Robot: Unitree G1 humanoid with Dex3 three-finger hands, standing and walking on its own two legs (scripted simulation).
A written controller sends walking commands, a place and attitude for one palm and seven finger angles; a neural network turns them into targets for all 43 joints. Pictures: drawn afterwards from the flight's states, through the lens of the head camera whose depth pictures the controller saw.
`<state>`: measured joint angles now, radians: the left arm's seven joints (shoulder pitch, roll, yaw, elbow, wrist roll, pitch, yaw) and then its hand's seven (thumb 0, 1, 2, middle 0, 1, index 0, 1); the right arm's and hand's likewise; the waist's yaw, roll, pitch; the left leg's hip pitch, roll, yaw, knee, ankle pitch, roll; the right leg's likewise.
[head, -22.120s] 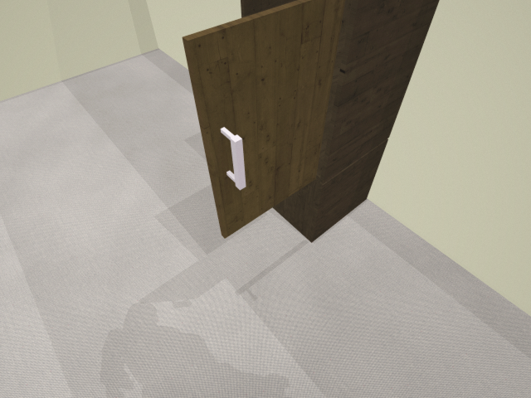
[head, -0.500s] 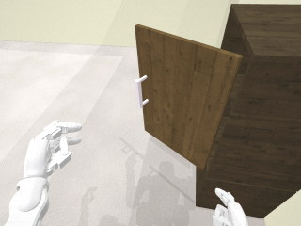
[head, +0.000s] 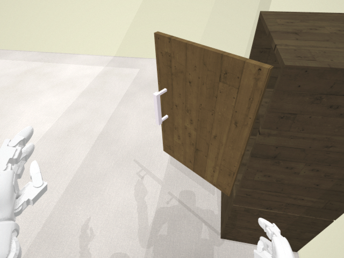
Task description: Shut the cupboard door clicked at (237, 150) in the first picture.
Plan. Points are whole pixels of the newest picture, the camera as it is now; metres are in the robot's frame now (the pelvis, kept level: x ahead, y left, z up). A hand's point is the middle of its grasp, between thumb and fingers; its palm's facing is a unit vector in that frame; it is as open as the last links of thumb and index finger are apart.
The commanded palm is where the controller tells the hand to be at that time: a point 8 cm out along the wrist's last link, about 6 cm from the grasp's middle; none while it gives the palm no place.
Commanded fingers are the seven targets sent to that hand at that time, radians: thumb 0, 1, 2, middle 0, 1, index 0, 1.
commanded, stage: draw the hand back to the body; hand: left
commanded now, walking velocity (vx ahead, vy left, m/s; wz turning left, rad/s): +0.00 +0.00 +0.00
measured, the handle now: (161, 107) +0.67 +0.13 -0.03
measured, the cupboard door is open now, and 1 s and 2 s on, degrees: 58 58 58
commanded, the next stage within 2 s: step back with the hand held close in 0.06 s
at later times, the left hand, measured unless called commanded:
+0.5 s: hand (42, 181) +0.20 +0.27 +0.15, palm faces +0.38 -0.80 -0.47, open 7.4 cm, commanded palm +0.14 +0.31 +0.18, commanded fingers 0.00 0.90 0.90 -0.20 -0.30 -0.20 -0.30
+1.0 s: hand (18, 208) +0.15 +0.28 +0.15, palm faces +0.45 -0.78 -0.44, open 7.4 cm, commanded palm +0.08 +0.31 +0.18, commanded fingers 0.00 0.90 0.90 -0.20 -0.30 -0.20 -0.30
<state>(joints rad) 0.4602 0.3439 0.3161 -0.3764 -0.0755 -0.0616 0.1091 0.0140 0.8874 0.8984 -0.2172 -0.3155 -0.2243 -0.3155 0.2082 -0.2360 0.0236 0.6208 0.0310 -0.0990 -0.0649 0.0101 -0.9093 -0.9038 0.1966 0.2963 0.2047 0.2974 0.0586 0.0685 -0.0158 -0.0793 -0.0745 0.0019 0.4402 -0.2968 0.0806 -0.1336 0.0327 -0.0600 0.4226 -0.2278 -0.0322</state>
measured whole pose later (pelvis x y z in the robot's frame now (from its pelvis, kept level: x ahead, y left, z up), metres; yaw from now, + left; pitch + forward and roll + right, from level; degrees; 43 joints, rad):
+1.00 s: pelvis -0.06 +0.01 -0.02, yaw -1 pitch +1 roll -2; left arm 0.50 0.39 0.44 -0.47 -0.01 -0.21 0.14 0.01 0.88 0.90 -0.21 -0.30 -0.22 -0.30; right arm 0.26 -0.24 0.01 0.55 0.01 0.00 -0.08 0.01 -0.91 -0.90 0.20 0.30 0.21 0.30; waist -0.01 0.00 -0.04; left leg -0.39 -0.07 0.04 0.69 -0.32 0.11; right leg -0.43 0.02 -0.04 0.64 -0.22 -0.01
